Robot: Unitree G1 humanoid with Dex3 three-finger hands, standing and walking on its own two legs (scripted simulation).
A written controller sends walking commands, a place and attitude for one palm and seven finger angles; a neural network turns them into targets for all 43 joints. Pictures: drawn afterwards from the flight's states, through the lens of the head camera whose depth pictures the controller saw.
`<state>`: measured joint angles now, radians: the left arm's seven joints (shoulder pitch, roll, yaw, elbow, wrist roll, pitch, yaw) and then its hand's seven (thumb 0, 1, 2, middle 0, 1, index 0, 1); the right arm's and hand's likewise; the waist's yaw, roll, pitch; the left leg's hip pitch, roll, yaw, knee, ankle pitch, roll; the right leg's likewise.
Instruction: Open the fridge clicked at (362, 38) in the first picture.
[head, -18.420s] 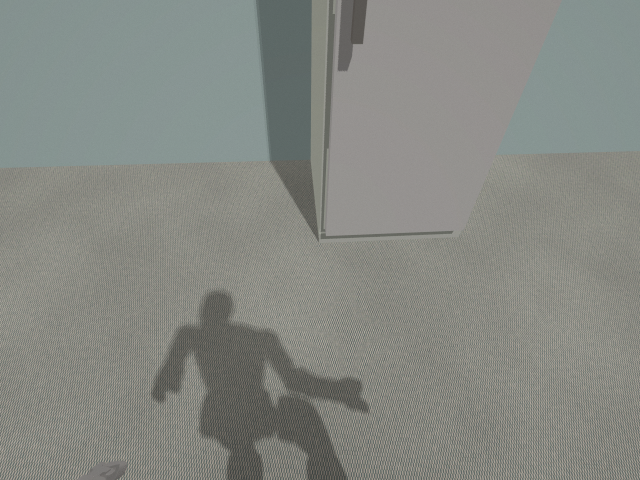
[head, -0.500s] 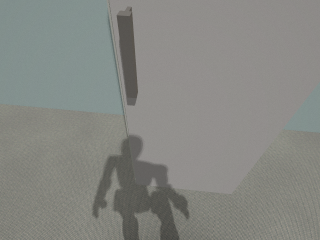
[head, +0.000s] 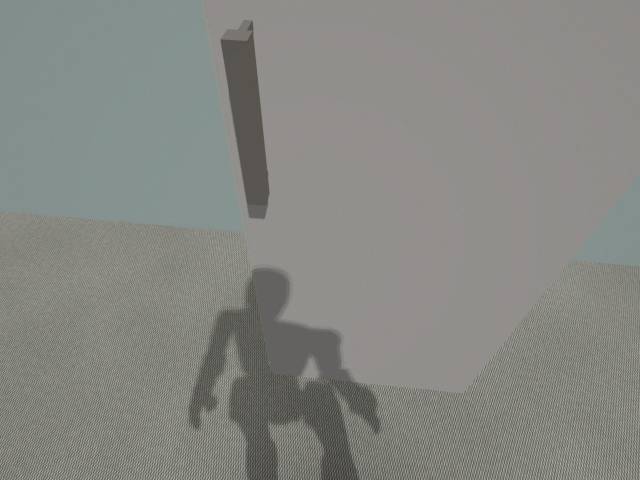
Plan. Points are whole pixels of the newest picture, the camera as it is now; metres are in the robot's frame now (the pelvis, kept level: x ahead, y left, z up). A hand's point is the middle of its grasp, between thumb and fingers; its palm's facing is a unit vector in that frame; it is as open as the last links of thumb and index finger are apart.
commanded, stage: raise the hand to about handle height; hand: left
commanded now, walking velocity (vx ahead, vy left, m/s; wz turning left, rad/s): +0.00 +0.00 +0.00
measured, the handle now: (253, 121) +0.50 +0.12 +0.20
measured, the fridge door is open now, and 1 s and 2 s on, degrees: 0 0 0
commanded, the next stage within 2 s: none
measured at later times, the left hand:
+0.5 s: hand (128, 472) +0.14 +0.22 -0.01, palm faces +0.10 -0.99 -0.07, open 8.8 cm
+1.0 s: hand (91, 360) +0.22 +0.26 +0.09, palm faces +0.04 -1.00 -0.08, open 11.8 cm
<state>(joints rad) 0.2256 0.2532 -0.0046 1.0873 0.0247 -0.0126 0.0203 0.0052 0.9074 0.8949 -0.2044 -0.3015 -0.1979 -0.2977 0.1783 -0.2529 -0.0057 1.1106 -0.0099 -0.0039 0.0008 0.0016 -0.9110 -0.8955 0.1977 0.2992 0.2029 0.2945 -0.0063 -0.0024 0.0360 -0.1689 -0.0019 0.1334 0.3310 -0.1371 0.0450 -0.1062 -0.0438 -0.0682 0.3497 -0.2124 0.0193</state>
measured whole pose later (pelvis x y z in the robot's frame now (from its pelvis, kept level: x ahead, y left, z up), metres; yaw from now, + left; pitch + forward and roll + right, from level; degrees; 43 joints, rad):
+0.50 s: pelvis +0.00 -0.04 -0.05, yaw +2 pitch +6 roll -1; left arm 0.49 0.32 0.39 0.18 -0.38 -0.46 -0.52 0.01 0.56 0.75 -0.23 -0.52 -0.23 -0.52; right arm 0.21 -0.28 -0.04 0.56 0.04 -0.27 -0.05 0.01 -0.91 -0.90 0.20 0.30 0.20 0.29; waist 0.03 -0.03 -0.06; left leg -0.59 0.07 0.05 0.85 -0.36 -0.01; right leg -0.49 -0.01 -0.14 0.84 -0.46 -0.05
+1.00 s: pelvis +0.01 -0.01 -0.02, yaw +1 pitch +3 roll -1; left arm 0.29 0.40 0.44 0.00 -0.42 -0.09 -0.48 0.00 -0.02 0.50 -0.27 -0.89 -0.26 -0.89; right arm 0.30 -0.26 0.03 0.61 0.07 -0.31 -0.08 0.01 -0.91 -0.90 0.20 0.30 0.20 0.30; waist 0.02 0.04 -0.06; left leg -0.42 0.05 0.09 0.67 -0.31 0.03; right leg -0.31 -0.02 -0.10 0.62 -0.37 0.00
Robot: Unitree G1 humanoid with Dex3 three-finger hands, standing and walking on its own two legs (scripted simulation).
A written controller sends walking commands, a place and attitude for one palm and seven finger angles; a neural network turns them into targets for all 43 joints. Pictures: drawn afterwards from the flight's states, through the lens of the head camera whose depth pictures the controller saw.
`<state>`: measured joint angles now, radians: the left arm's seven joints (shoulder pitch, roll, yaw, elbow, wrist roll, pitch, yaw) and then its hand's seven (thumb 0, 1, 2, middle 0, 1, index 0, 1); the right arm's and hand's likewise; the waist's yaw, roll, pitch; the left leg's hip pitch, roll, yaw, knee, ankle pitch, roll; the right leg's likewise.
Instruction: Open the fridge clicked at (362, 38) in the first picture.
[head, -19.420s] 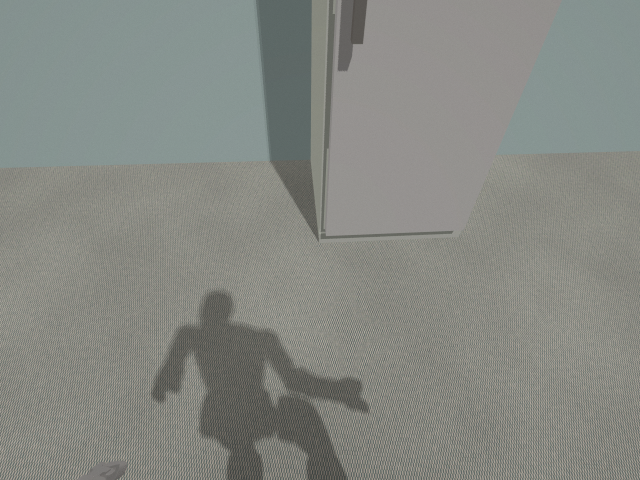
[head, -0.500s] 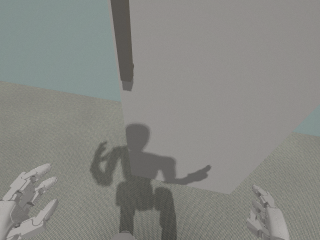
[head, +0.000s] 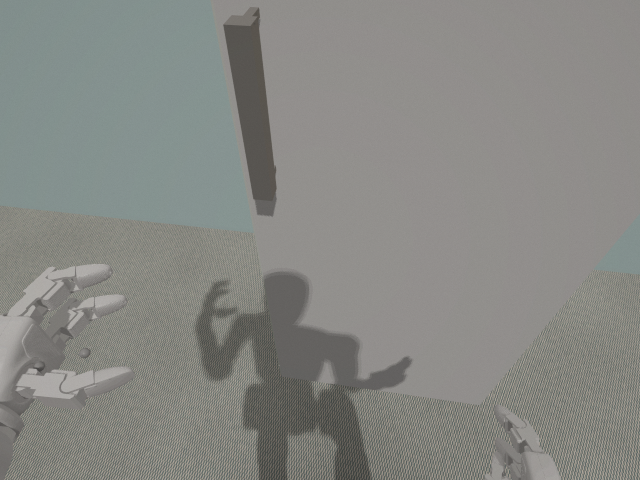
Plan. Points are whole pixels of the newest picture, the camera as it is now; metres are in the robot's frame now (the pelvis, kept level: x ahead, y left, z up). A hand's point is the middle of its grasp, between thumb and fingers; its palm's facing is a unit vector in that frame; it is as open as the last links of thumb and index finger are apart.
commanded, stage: raise the hand to about handle height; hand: left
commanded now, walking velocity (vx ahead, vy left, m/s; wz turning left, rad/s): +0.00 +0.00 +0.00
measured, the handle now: (259, 113) +0.49 +0.12 +0.23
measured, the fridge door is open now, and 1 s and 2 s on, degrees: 0 0 0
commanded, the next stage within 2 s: move the hooked fingers beside the handle in 1.14 s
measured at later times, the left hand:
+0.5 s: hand (27, 268) +0.24 +0.28 +0.21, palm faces +0.02 -0.99 -0.17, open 13.9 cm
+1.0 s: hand (59, 217) +0.28 +0.26 +0.24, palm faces +0.05 -0.99 -0.13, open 14.0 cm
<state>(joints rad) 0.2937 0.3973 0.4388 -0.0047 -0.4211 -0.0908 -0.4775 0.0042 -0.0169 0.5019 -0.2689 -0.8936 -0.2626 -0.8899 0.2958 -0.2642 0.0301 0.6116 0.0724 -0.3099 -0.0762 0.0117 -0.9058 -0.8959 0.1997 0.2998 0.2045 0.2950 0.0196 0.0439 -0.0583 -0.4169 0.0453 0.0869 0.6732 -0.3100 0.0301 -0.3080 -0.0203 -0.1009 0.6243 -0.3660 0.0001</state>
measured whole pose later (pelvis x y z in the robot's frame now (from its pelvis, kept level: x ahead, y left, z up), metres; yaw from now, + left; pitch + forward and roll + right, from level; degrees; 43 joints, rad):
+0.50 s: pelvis -0.01 +0.00 +0.02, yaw +2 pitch -3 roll -1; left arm -0.07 0.51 0.46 -0.02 -0.36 0.16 -0.50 -0.01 -0.48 0.30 -0.30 -1.19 -0.30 -1.19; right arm 0.20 -0.24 0.12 0.60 0.08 -0.25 -0.09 0.01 -0.91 -0.90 0.20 0.30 0.21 0.30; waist 0.06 0.04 0.00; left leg -0.22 0.01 0.07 0.47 -0.20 0.04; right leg -0.11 -0.04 -0.12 0.43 -0.27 0.00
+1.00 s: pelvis +0.01 -0.02 +0.02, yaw +1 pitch -3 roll +0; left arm -0.18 0.54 0.52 0.08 -0.34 0.26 -0.50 -0.01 -0.50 0.30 -0.31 -1.20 -0.30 -1.20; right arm 0.20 -0.29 0.08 0.60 0.11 -0.21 -0.08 0.01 -0.91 -0.90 0.20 0.30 0.20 0.29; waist 0.05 0.05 -0.02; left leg -0.19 0.04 0.07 0.46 -0.22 0.00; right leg -0.09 -0.01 -0.12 0.43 -0.30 -0.03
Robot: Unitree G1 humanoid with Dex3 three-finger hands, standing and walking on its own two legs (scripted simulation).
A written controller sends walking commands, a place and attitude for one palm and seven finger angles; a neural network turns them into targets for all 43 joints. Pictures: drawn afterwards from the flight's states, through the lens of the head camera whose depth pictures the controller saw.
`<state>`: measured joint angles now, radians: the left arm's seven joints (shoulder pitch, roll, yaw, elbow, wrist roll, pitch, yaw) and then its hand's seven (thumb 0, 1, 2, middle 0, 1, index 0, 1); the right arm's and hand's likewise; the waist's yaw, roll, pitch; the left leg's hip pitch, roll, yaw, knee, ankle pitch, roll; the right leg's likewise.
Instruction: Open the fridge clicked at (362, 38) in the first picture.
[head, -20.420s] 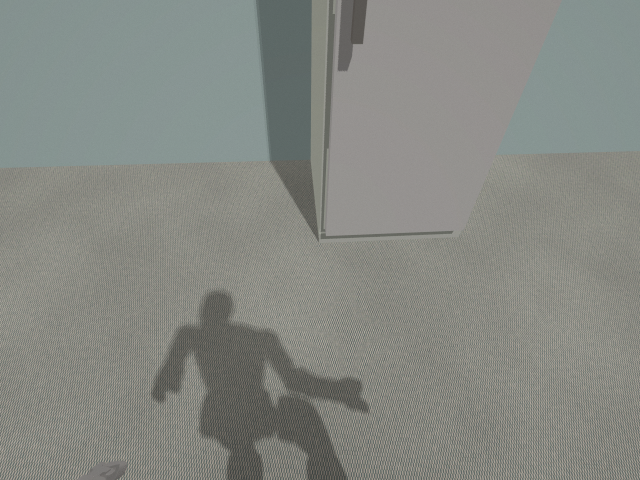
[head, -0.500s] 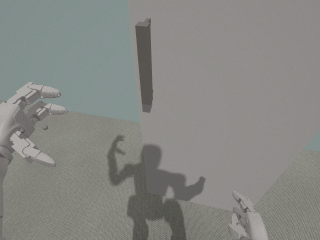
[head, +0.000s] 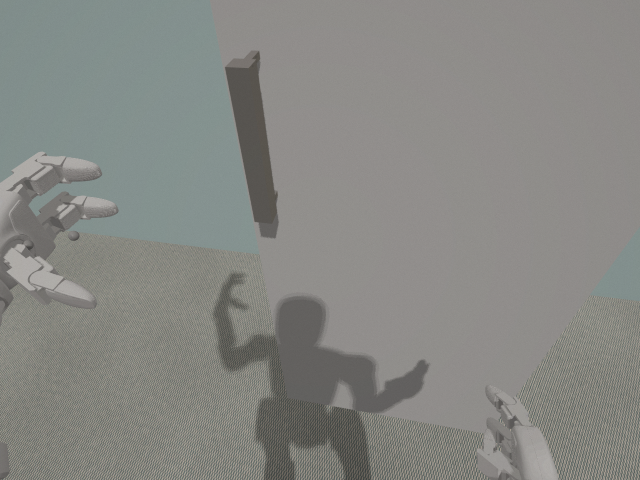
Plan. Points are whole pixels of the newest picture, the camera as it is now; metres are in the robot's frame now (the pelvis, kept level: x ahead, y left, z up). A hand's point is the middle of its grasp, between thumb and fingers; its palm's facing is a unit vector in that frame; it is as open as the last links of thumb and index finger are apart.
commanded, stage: raise the hand to about handle height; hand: left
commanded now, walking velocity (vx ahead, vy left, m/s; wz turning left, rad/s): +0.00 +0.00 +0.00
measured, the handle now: (260, 143) +0.49 +0.13 +0.21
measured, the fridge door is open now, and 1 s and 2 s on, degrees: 0 0 0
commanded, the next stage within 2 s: move the hooked fingers beside the handle in 0.14 s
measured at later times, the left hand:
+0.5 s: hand (109, 224) +0.30 +0.25 +0.22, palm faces -0.03 -0.99 -0.12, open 14.0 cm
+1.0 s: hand (150, 191) +0.36 +0.24 +0.21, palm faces -0.02 -1.00 -0.06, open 14.0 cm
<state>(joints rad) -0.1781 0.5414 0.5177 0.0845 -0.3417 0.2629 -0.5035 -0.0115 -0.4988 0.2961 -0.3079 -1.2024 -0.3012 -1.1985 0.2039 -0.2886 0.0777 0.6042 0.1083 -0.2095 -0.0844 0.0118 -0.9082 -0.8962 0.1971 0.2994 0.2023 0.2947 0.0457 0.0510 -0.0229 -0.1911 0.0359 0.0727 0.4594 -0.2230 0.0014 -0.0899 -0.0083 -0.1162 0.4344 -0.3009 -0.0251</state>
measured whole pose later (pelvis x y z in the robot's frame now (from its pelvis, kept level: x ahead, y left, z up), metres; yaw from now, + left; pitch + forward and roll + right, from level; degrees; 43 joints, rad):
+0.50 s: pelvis +0.01 +0.01 +0.00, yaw +0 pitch -2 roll +0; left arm -0.22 0.49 0.43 0.05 -0.33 0.30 -0.47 -0.01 -0.50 0.30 -0.31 -1.20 -0.30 -1.20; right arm 0.18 -0.27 0.08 0.61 0.11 -0.18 -0.09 0.01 -0.91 -0.90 0.20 0.30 0.20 0.29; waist 0.05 0.06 -0.03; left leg -0.19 0.02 0.07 0.46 -0.23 0.01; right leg -0.10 -0.02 -0.12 0.45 -0.32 -0.02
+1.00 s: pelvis +0.00 +0.01 +0.00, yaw -1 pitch -1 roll +0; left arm -0.46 0.48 0.36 0.32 -0.26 0.27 -0.37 -0.01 -0.50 0.30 -0.31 -1.20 -0.30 -1.20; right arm 0.22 -0.27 0.08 0.63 0.10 -0.13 -0.10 0.01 -0.91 -0.90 0.20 0.30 0.20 0.29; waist 0.00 0.04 -0.02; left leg -0.21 0.02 0.09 0.44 -0.21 0.01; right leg -0.12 -0.02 -0.10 0.44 -0.29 -0.02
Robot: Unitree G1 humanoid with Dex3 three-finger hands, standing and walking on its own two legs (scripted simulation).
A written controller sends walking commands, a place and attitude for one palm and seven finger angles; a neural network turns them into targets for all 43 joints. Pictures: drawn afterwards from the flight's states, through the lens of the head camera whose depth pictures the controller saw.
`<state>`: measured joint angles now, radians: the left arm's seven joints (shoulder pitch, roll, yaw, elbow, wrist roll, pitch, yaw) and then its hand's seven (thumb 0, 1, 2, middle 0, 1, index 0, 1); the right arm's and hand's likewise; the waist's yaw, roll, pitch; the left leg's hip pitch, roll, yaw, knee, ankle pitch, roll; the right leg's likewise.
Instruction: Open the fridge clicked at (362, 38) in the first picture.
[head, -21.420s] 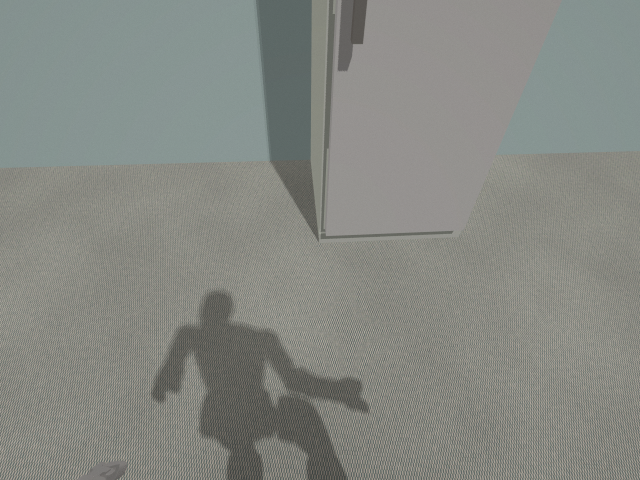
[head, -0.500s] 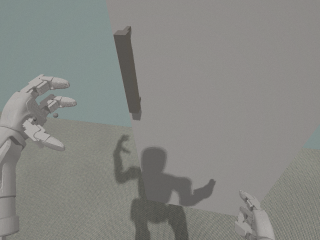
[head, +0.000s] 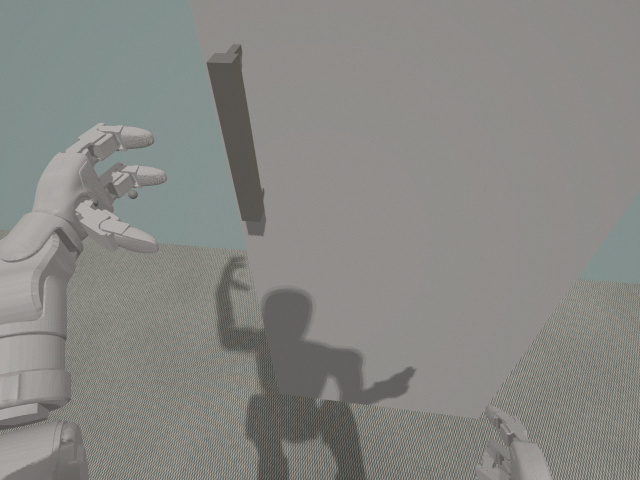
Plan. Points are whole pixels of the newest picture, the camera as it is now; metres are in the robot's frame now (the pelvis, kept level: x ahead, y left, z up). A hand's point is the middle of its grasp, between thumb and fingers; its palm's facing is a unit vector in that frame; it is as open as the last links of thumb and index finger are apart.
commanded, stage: move the hooked fingers beside the handle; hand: left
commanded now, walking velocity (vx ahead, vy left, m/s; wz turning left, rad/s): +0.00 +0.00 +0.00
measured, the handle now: (245, 140) +0.48 +0.13 +0.21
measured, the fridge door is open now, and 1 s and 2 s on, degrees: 0 0 0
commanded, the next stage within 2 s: none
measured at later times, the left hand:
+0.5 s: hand (158, 178) +0.39 +0.21 +0.21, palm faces -0.01 -1.00 -0.05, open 14.0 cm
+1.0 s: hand (179, 156) +0.43 +0.20 +0.21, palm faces -0.03 -1.00 -0.02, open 14.0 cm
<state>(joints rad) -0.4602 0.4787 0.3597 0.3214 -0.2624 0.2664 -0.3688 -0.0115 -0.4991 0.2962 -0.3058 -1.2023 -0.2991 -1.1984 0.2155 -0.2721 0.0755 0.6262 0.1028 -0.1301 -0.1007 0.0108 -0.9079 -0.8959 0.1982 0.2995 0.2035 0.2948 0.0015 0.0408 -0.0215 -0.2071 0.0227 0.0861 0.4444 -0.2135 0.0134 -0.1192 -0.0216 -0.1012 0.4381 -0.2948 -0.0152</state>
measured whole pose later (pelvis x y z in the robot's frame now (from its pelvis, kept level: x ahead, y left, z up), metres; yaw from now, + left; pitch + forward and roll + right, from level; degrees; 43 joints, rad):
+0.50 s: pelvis +0.01 -0.01 +0.00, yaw +0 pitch -1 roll +0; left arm -0.57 0.46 0.32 0.46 -0.23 0.22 -0.33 -0.01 -0.50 0.30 -0.30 -1.20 -0.30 -1.20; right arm 0.23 -0.28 0.06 0.63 0.10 -0.10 -0.10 0.01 -0.91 -0.90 0.20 0.30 0.20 0.29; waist -0.01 0.04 -0.02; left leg -0.21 0.03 0.08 0.44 -0.22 0.01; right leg -0.12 -0.01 -0.10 0.43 -0.30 -0.02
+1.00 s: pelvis +0.01 +0.00 +0.00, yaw -1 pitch +1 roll +0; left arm -0.71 0.50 0.34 0.72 -0.21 0.14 -0.33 -0.01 -0.50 0.30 -0.30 -1.20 -0.30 -1.20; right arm 0.31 -0.29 0.04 0.67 0.10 -0.06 -0.09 0.01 -0.91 -0.90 0.20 0.30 0.20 0.29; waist -0.05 0.04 -0.04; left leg -0.23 0.04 0.11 0.44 -0.23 0.01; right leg -0.16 -0.01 -0.08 0.43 -0.30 -0.02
